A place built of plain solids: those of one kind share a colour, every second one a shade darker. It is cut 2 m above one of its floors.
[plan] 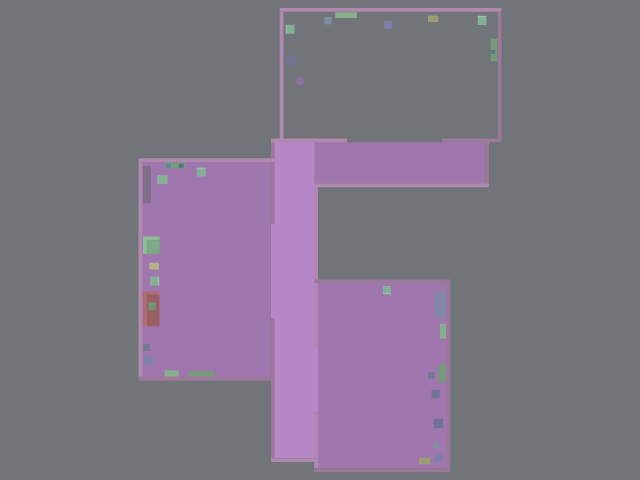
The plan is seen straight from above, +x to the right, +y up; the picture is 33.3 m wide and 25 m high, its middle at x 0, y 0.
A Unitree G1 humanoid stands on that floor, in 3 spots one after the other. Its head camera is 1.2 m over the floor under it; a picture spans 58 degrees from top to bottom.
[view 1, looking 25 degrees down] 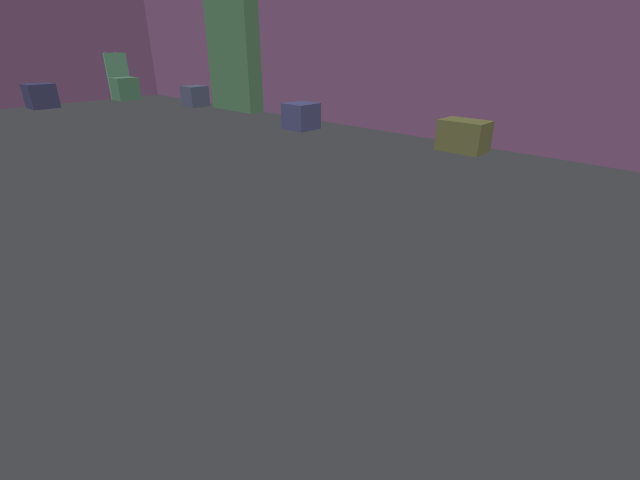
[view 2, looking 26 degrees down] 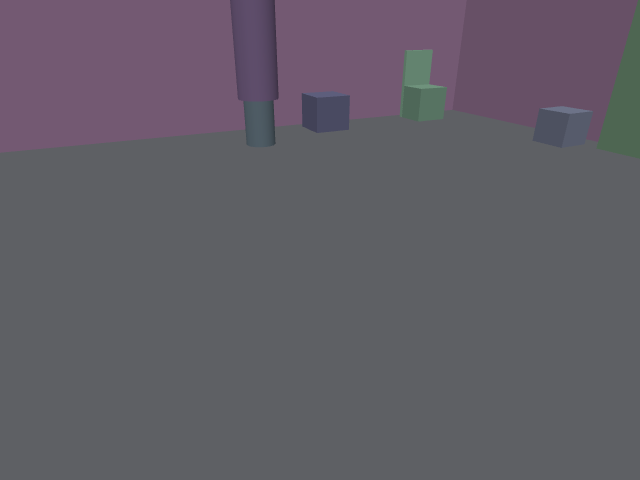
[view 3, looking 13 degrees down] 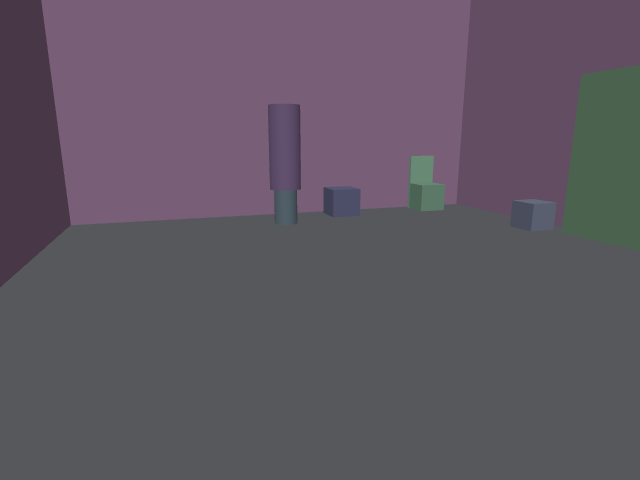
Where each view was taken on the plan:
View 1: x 8.13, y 6.70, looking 133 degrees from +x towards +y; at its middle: ground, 2.84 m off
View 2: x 3.75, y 6.70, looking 154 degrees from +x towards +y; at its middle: ground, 2.74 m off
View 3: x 5.08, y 6.70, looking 161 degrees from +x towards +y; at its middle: ground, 5.33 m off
